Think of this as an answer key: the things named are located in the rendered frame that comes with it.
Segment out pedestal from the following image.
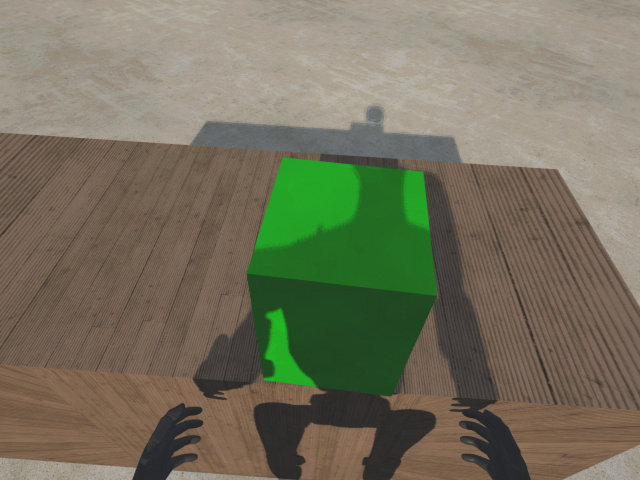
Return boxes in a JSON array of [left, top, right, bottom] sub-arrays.
[[0, 133, 640, 480]]

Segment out robot left hand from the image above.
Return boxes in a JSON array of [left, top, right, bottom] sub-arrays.
[[132, 403, 203, 480]]

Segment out robot right hand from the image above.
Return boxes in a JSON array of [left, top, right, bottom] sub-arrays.
[[459, 409, 531, 480]]

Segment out carton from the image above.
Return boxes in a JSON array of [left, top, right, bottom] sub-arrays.
[[247, 158, 437, 397]]

